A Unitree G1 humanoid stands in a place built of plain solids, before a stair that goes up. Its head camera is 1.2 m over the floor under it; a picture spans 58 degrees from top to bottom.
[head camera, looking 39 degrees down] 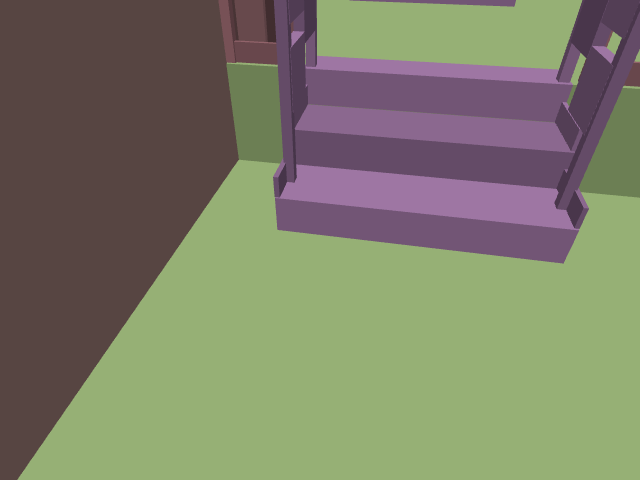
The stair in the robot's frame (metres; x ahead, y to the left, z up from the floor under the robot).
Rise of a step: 0.18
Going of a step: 0.30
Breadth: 1.22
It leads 11 degrees to the right of straight ahead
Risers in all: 3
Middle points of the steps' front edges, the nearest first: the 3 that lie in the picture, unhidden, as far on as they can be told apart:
1.43 -0.40 0.18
1.73 -0.46 0.35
2.02 -0.52 0.53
